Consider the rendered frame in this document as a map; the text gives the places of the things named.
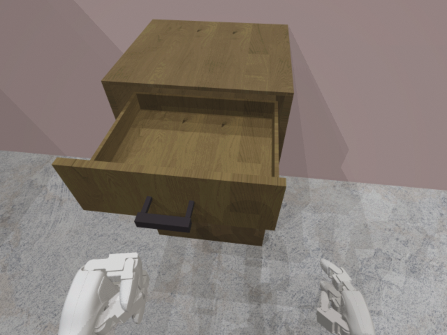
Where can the handle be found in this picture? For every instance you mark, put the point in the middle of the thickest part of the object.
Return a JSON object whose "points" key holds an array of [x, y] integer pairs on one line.
{"points": [[164, 222]]}

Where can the drawer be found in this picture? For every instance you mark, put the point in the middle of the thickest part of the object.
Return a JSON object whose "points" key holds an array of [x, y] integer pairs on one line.
{"points": [[221, 153]]}

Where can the right robot hand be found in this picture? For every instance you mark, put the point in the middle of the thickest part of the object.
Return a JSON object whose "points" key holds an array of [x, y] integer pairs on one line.
{"points": [[349, 314]]}

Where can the cabinet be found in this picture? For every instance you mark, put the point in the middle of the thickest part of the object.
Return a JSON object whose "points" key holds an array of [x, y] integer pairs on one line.
{"points": [[217, 59]]}

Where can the left robot hand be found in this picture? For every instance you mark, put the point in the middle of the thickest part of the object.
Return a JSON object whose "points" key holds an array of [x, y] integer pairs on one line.
{"points": [[117, 282]]}

